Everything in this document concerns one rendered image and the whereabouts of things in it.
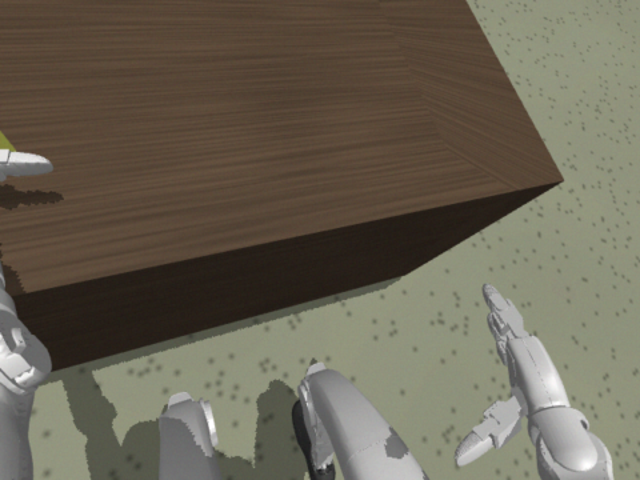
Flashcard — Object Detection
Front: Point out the right robot hand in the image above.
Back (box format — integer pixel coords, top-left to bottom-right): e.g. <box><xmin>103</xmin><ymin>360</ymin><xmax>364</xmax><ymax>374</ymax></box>
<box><xmin>454</xmin><ymin>283</ymin><xmax>571</xmax><ymax>466</ymax></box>

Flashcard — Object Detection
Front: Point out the right robot arm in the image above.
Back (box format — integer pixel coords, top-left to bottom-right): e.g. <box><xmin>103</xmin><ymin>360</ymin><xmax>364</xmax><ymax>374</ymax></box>
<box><xmin>528</xmin><ymin>406</ymin><xmax>614</xmax><ymax>480</ymax></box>

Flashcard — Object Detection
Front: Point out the left robot hand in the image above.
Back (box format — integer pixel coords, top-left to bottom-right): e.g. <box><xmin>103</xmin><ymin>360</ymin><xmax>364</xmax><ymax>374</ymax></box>
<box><xmin>0</xmin><ymin>149</ymin><xmax>53</xmax><ymax>182</ymax></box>

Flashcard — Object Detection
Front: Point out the right robot foot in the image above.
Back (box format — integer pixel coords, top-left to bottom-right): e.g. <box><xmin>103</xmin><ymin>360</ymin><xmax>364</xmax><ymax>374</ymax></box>
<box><xmin>292</xmin><ymin>400</ymin><xmax>335</xmax><ymax>480</ymax></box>

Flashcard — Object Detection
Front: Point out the can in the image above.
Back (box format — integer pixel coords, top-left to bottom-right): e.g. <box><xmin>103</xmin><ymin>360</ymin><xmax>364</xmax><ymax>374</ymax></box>
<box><xmin>0</xmin><ymin>131</ymin><xmax>17</xmax><ymax>152</ymax></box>

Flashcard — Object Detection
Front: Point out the left robot arm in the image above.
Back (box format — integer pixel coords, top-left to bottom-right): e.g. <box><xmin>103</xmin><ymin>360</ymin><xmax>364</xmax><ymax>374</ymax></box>
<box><xmin>0</xmin><ymin>261</ymin><xmax>52</xmax><ymax>480</ymax></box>

